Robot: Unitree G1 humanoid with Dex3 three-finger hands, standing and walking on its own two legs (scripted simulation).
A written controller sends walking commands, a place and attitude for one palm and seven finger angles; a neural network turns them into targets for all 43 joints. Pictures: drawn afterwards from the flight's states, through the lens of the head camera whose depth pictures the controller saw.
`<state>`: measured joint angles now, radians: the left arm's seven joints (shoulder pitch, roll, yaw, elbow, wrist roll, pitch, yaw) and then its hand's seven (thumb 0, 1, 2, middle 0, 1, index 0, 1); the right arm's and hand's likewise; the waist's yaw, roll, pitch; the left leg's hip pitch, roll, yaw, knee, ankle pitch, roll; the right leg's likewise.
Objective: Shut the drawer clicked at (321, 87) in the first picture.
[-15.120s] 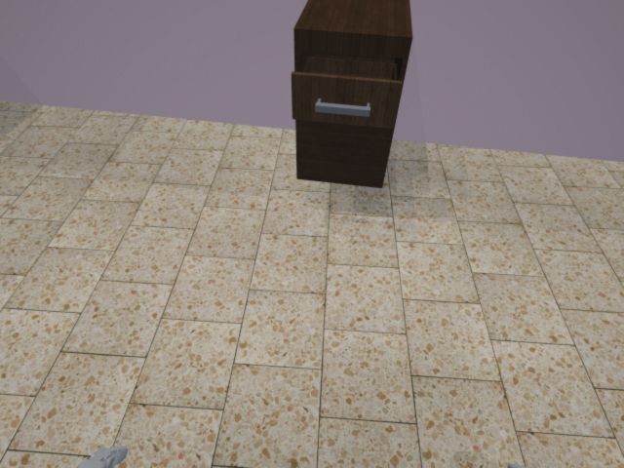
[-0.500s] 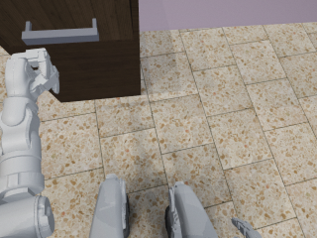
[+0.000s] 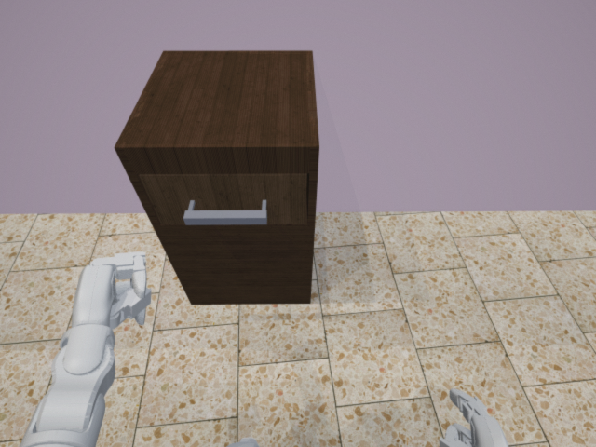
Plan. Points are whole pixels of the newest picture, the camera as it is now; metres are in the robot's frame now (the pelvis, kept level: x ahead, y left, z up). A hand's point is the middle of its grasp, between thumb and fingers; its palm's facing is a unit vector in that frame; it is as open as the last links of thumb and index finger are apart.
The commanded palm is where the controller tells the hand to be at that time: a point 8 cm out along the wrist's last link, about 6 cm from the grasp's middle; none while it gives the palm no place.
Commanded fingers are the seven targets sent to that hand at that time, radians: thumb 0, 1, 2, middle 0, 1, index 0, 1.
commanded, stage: draw the hand back to the body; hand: left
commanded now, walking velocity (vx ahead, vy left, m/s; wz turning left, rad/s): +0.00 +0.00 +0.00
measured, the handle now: (227, 210) +0.66 +0.21 -0.18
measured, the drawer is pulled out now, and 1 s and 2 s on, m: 0.00 0.00 0.00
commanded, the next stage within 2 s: step back with the hand held close in 0.62 s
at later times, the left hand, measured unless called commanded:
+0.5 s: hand (19, 315) +0.19 +0.23 +0.21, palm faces +0.43 -0.80 -0.42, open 3.2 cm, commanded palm +0.15 +0.27 +0.21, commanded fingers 0.00 0.90 0.90 -1.40 -1.60 -1.40 -1.60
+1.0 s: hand (60, 308) +0.21 +0.22 +0.19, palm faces +0.30 -0.80 -0.52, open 3.2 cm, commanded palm +0.15 +0.26 +0.21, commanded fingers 0.00 0.90 0.90 -1.40 -1.60 -1.40 -1.60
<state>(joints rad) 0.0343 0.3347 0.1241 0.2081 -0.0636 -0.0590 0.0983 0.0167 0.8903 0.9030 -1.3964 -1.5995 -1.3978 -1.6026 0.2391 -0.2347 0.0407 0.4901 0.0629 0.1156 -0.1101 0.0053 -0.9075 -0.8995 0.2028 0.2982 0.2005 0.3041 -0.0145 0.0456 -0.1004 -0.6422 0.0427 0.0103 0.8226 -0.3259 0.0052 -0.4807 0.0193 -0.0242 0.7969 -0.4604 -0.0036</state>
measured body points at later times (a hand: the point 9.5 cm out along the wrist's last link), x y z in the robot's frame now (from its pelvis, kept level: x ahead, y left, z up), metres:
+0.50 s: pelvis +0.03 -0.01 +0.04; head +0.01 -0.04 +0.48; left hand +0.16 +0.27 +0.24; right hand +0.25 -0.22 -0.04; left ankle +0.05 +0.12 -0.70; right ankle -0.04 -0.12 -0.70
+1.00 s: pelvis +0.02 -0.02 +0.04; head +0.05 -0.05 +0.49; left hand +0.19 +0.26 +0.21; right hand +0.21 -0.26 -0.06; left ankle +0.05 +0.12 -0.70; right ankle -0.04 -0.12 -0.70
